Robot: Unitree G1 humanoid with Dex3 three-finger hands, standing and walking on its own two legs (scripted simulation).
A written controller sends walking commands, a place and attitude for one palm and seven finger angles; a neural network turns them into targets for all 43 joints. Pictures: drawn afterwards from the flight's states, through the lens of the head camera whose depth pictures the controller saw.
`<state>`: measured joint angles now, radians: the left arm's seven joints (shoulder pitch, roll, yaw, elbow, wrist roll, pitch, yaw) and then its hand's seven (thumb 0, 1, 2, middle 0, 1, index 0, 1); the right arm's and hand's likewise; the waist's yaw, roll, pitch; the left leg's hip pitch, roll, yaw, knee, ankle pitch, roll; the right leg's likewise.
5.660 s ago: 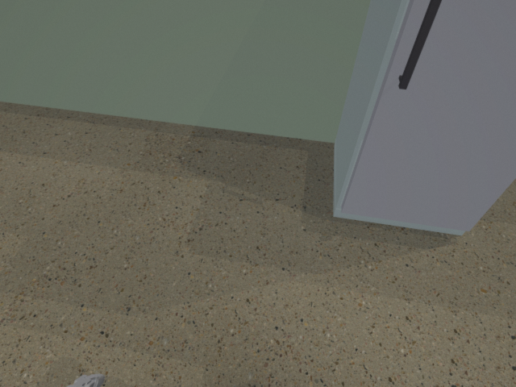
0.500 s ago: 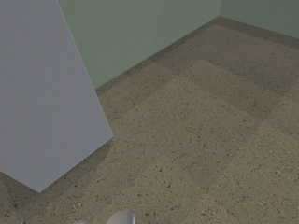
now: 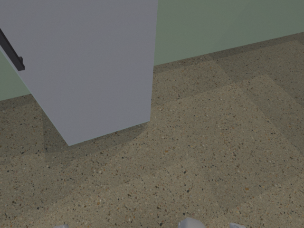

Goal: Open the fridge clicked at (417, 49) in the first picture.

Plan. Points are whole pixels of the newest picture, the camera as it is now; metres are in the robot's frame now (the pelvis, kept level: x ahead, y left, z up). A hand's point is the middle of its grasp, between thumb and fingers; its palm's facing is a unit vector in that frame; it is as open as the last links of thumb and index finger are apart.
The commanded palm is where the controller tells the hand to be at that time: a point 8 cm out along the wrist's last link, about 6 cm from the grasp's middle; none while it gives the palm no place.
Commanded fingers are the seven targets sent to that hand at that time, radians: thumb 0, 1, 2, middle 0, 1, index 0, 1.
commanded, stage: turn to face it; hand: left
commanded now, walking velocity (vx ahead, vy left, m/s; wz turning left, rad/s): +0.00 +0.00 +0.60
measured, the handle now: out of the picture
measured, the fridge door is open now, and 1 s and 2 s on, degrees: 0 0 0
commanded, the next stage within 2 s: take the last steps up to it in 0.54 s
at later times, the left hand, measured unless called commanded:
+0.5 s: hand out of the picture +0.02 +0.16 -0.15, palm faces +0.29 -0.92 -0.28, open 7.4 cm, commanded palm none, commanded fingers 0.00 0.90 0.90 -0.20 -0.30 -0.20 -0.30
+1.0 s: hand out of the picture -0.03 +0.21 -0.16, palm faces +0.41 -0.89 -0.20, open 7.4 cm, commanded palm none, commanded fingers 0.00 0.90 0.90 -0.20 -0.30 -0.20 -0.30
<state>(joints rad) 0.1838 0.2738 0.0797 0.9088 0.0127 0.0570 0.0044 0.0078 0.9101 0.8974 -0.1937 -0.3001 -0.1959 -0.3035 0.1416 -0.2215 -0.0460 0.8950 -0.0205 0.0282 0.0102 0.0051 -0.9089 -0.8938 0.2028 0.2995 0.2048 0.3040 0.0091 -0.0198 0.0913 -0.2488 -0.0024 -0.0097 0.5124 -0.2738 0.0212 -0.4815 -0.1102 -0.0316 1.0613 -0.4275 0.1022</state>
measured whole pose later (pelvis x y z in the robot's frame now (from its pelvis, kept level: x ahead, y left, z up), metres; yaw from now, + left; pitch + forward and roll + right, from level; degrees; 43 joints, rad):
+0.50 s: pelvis +0.00 -0.05 +0.00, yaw +17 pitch -1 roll +2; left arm 0.22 0.18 0.03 0.90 0.03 0.01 0.02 0.00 0.90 0.90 -0.20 -0.30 -0.20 -0.30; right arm 0.19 -0.26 -0.08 0.96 -0.02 0.09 0.03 0.01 -0.91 -0.89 0.20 0.30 0.20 0.30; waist -0.01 0.02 0.08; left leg -0.42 0.04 0.01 0.99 -0.42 -0.07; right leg -0.20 -0.13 -0.20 0.51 -0.29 0.00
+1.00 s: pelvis +0.00 +0.01 +0.01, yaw +23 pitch -2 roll +0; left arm 0.23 0.21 0.05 1.01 0.03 0.03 -0.02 0.01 0.91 0.90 -0.19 -0.30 -0.20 -0.30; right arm 0.31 -0.17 -0.03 1.01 -0.02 -0.02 -0.01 0.00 -0.92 -0.89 0.20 0.30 0.21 0.30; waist -0.01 -0.01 0.01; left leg -0.10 -0.04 0.04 0.36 -0.24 0.06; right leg -0.41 -0.10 -0.06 0.88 -0.36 0.06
